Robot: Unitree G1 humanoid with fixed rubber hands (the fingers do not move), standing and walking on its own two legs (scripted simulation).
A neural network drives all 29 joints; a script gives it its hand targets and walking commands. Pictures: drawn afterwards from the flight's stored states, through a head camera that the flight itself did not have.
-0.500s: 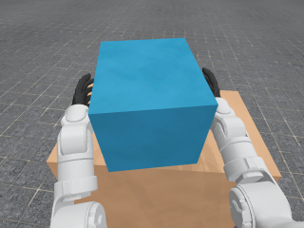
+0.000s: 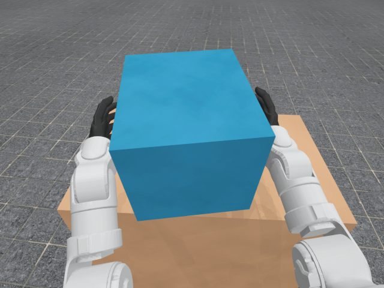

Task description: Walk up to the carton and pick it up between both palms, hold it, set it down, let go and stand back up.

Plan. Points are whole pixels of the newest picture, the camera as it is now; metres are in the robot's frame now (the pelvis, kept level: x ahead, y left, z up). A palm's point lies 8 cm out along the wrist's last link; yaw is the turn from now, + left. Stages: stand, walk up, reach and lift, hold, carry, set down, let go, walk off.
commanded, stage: hold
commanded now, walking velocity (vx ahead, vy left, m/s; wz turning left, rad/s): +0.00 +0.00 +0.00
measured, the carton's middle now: (186, 131) +0.39 +0.00 +0.17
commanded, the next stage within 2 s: none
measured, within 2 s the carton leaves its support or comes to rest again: neither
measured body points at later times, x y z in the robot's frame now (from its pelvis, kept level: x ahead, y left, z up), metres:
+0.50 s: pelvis +0.00 +0.00 +0.00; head -0.04 +0.02 +0.45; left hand +0.36 +0.16 +0.18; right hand +0.37 -0.16 +0.18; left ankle +0.02 +0.12 -0.75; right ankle +0.00 -0.12 -0.75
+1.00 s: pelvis +0.00 +0.00 +0.00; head -0.04 +0.02 +0.45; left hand +0.37 +0.17 +0.18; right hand +0.38 -0.16 +0.18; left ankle +0.02 +0.12 -0.75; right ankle +0.00 -0.12 -0.75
